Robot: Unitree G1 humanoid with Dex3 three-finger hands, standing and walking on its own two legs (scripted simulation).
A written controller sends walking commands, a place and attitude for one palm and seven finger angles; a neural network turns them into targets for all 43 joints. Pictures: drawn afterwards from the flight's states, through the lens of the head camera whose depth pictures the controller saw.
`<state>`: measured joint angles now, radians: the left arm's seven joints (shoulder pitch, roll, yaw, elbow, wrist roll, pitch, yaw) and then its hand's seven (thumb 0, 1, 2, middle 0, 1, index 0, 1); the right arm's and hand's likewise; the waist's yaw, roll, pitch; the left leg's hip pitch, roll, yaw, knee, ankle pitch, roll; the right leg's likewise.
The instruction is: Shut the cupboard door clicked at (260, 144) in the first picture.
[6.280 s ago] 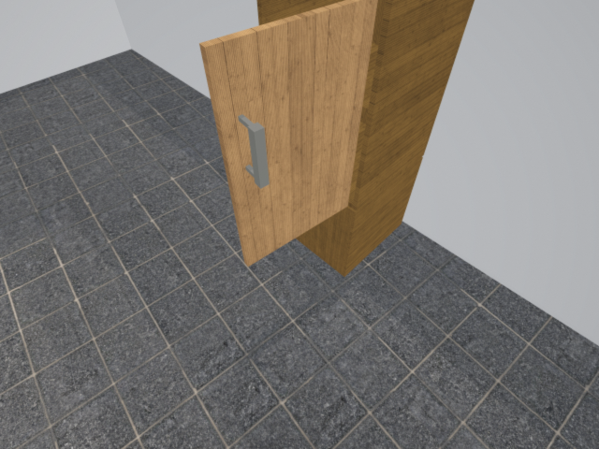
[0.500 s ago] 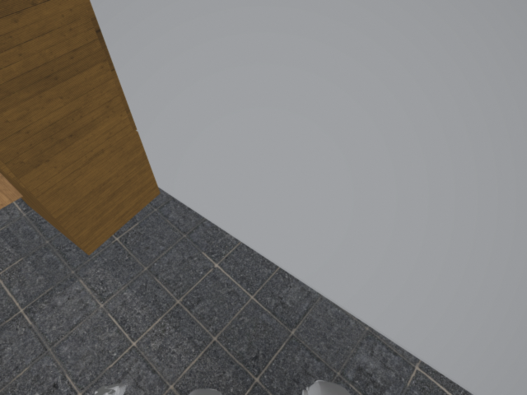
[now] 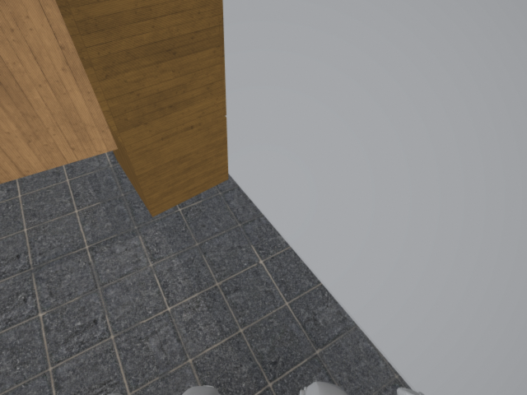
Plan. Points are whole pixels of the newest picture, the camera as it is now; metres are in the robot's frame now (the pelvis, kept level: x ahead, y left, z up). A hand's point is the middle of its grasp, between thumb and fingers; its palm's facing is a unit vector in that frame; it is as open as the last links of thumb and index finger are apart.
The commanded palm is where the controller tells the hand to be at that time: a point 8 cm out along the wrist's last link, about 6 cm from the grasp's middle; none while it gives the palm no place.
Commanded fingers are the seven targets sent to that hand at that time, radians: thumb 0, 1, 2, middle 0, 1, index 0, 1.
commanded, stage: turn to face it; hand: left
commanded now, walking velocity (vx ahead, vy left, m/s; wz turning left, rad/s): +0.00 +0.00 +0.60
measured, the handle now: out of the picture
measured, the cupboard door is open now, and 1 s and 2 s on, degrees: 83 83 83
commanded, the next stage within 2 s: take the last steps up to it in 0.82 s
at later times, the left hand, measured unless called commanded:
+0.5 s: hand out of the picture +0.00 +0.22 -0.18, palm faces +0.31 -0.93 -0.21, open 7.4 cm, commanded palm none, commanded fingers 0.00 0.90 0.90 -0.20 -0.30 -0.20 -0.30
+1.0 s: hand out of the picture -0.03 +0.18 -0.16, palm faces +0.47 -0.86 -0.20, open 7.4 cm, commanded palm none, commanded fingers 0.00 0.90 0.90 -0.20 -0.30 -0.20 -0.30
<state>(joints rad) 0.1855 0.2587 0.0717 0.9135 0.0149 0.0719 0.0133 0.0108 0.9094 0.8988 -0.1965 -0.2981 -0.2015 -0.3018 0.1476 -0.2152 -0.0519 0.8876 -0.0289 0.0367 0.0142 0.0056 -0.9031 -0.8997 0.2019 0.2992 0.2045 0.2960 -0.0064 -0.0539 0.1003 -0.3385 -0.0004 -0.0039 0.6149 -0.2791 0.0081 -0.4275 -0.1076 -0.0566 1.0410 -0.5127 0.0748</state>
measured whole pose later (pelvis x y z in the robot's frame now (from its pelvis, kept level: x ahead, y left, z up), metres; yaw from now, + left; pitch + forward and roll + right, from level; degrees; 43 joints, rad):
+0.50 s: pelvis +0.00 +0.00 +0.00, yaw +17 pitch +0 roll +0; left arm 0.21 0.25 0.06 0.92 0.01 0.07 0.01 0.01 0.91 0.90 -0.20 -0.30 -0.20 -0.30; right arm 0.14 -0.22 -0.05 0.89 -0.02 0.03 0.02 0.01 -0.90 -0.90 0.20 0.30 0.20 0.30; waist 0.00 -0.07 0.10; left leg -0.34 -0.01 0.04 0.65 -0.31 0.04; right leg -0.40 -0.13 -0.06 1.00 -0.53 0.08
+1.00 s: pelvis +0.01 -0.01 +0.01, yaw +27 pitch -1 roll +1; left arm 0.23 0.19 0.04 0.95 0.03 0.01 0.01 0.01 0.91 0.90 -0.20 -0.30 -0.20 -0.30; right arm 0.18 -0.21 -0.06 0.97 -0.01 0.06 0.02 0.01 -0.90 -0.90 0.20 0.30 0.20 0.30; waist 0.00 -0.04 0.08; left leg -0.32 0.00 0.05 0.72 -0.43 -0.03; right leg -0.20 -0.11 -0.09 0.52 -0.30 0.04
